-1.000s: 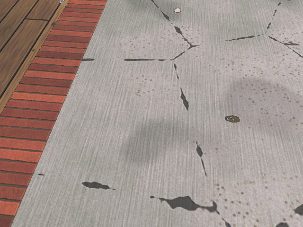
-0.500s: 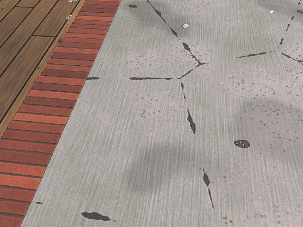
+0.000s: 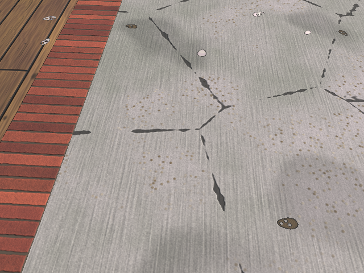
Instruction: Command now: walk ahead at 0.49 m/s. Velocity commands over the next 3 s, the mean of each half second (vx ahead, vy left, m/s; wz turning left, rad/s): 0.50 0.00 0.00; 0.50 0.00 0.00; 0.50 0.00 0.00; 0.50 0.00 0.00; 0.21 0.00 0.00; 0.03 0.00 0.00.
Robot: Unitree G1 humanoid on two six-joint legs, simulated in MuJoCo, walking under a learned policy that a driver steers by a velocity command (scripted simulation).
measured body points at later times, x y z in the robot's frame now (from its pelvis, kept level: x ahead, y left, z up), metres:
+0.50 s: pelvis +0.28 -0.08 +0.00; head +0.30 -0.10 +0.45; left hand +0.33 +0.18 -0.13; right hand +0.37 -0.35 -0.14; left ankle +0.29 +0.09 -0.66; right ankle +0.30 -0.16 -0.75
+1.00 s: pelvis +0.55 -0.01 -0.01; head +0.58 +0.01 +0.44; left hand +0.59 +0.26 -0.15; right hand +0.66 -0.27 -0.13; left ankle +0.61 +0.08 -0.75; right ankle +0.47 -0.16 -0.65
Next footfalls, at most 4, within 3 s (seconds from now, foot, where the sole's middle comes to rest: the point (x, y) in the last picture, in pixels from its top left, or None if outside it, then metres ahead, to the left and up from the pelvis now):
0.30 right None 0.34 -0.16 -0.78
0.86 left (161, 240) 0.65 0.08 -0.78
1.44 right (213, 172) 0.97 -0.15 -0.78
2.00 left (158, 125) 1.27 0.10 -0.78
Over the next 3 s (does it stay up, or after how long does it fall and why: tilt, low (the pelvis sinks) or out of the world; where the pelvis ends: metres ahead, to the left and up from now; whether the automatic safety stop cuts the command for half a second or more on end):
stays up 1.28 -0.02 -0.01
